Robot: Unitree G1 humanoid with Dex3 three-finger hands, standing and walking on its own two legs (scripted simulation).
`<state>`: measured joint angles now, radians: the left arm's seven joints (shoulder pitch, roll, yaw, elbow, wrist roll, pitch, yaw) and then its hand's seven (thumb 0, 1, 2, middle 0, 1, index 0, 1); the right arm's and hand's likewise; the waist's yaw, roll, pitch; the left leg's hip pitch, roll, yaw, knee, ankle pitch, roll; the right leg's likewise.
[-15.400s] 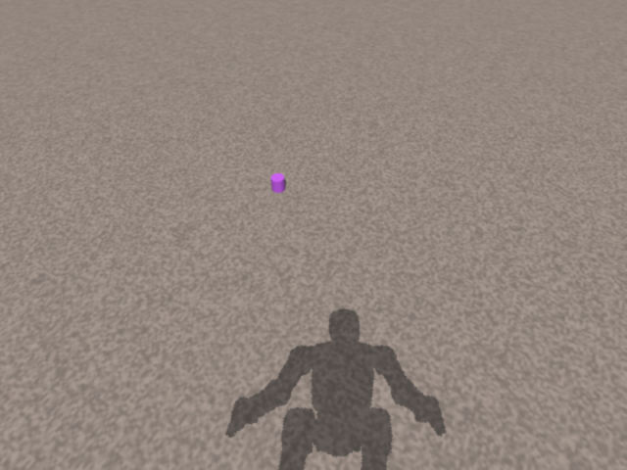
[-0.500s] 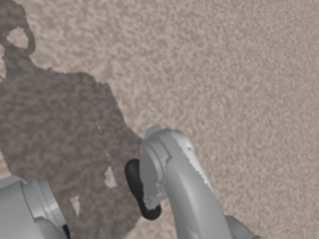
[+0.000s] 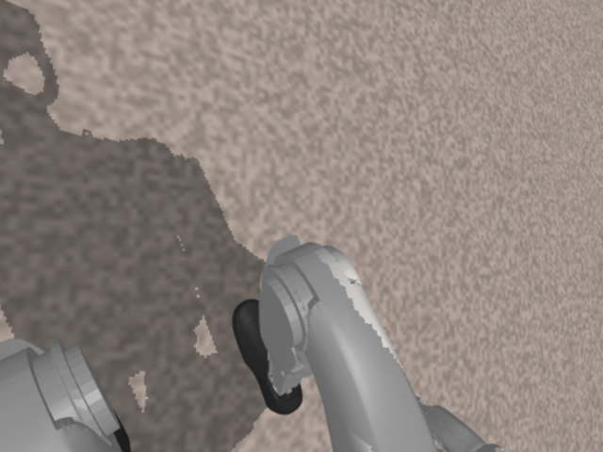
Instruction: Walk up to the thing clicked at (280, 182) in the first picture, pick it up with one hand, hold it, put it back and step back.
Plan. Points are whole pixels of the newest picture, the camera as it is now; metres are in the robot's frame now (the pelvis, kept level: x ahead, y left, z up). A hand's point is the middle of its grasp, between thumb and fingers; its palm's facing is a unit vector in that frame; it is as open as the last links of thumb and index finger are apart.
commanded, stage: close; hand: left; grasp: from above
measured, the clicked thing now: out of the picture +0.47 +0.35 -0.27
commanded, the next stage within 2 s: settle in 0.38 s
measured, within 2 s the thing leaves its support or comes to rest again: leaves its support in 0.76 s
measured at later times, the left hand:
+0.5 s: hand out of the picture +0.45 +0.35 -0.25, palm faces -0.45 -0.16 -0.88, open 9.3 cm
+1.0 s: hand out of the picture +0.46 +0.37 -0.21, palm faces -0.40 -0.13 -0.91, open 9.2 cm
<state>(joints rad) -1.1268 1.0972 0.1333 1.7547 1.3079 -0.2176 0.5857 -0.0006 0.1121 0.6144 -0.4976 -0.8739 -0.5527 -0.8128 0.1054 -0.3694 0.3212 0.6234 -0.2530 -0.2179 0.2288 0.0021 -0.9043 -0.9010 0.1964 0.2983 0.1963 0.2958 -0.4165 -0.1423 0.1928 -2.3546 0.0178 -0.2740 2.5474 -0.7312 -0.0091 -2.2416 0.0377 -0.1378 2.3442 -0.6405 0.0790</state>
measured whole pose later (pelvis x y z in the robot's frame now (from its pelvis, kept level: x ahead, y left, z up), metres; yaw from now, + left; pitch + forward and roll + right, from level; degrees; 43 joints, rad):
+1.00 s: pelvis +0.01 +0.00 +0.01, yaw +1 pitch +32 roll -15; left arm -1.03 1.00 0.14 1.50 1.26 -0.17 0.43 0.02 0.09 0.62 -0.67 -0.81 -0.62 -0.81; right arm 0.16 -0.35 0.23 0.62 -0.22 -0.14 0.23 0.00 -0.92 -0.90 0.20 0.30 0.20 0.30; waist -0.35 -0.07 0.09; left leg -2.37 0.01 -0.25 2.51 -0.73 -0.01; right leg -2.26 0.02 -0.13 2.33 -0.66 0.06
